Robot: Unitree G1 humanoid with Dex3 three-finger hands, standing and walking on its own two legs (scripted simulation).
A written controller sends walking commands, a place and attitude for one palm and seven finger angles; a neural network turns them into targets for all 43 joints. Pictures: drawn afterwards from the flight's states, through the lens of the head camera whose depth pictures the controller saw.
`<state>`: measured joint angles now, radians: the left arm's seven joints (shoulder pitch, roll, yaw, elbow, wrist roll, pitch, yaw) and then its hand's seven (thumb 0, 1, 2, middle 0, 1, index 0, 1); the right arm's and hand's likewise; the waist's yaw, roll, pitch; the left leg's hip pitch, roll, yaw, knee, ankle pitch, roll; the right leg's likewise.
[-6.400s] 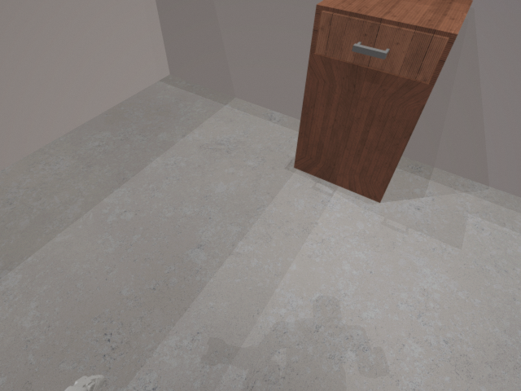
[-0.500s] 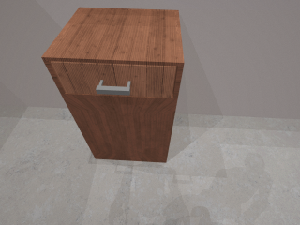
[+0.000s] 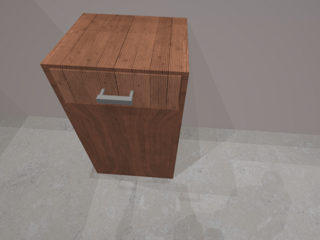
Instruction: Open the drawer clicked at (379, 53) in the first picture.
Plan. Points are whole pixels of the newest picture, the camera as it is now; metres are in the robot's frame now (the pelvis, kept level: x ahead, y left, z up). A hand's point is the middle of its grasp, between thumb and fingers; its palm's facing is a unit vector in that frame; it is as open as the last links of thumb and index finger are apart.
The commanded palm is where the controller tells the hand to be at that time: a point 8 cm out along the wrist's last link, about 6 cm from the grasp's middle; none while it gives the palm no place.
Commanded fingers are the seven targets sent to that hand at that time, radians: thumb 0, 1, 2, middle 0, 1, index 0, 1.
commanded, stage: shuffle to correct the standing spot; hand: left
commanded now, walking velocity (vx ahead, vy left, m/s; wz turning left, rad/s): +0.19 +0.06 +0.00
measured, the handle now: (116, 96) +0.59 +0.20 -0.01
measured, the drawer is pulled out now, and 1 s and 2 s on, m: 0.00 0.00 0.00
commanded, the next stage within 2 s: come to a stop and stand still in 0.12 s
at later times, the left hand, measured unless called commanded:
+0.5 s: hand out of the picture +0.09 +0.18 -0.17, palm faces +0.03 -0.97 -0.24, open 7.4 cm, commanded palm none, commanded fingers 0.00 0.90 0.90 -0.20 -0.30 -0.20 -0.30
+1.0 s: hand out of the picture +0.10 +0.16 -0.18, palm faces +0.04 -0.97 -0.23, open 7.4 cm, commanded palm none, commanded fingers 0.00 0.90 0.90 -0.20 -0.30 -0.20 -0.30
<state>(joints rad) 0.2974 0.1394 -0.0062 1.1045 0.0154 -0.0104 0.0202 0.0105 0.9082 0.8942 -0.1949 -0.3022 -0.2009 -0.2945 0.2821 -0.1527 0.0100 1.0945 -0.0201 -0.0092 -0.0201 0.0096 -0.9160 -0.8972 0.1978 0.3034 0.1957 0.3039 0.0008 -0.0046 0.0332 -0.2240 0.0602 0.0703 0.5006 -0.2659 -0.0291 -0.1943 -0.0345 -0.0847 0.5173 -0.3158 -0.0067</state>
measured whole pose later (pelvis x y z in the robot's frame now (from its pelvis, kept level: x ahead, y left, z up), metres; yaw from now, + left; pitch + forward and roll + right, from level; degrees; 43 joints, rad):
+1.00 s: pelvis +0.04 -0.02 -0.01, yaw +2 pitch -2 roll -1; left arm 0.23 0.16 0.01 0.96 0.03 0.00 0.04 0.01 0.90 0.89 -0.20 -0.30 -0.20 -0.29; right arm 0.19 -0.18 -0.05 0.94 -0.01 0.03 -0.01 0.01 -0.91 -0.90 0.20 0.30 0.20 0.30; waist -0.03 0.04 0.06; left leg -0.33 0.02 0.06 0.73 -0.39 0.00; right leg -0.27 0.01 -0.10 0.65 -0.35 -0.05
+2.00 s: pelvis +0.08 -0.02 +0.00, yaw +0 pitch +0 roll +0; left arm 0.46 0.14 -0.08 0.79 0.07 0.12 0.08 0.05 0.94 0.89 -0.20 -0.30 -0.20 -0.30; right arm 0.36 -0.14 0.03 1.05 0.00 -0.05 -0.05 0.04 -0.94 -0.90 0.20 0.30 0.20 0.30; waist 0.02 0.01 0.00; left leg -0.22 0.01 0.10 0.51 -0.29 0.03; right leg -0.20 0.02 -0.05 0.51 -0.31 -0.04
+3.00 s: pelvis +0.07 -0.04 -0.02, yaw -5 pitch +6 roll +2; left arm 0.25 0.40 -0.01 -0.06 0.96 -0.01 0.36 0.00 -0.15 0.45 -0.29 -0.97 -0.30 -0.96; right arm 0.16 -0.29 -0.07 0.63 -0.03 0.09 -0.01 0.02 -0.91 -0.90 0.20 0.30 0.20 0.30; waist 0.04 0.07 -0.08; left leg -0.42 -0.02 -0.01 0.65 -0.34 -0.01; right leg -0.44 0.06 0.02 0.71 -0.37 -0.07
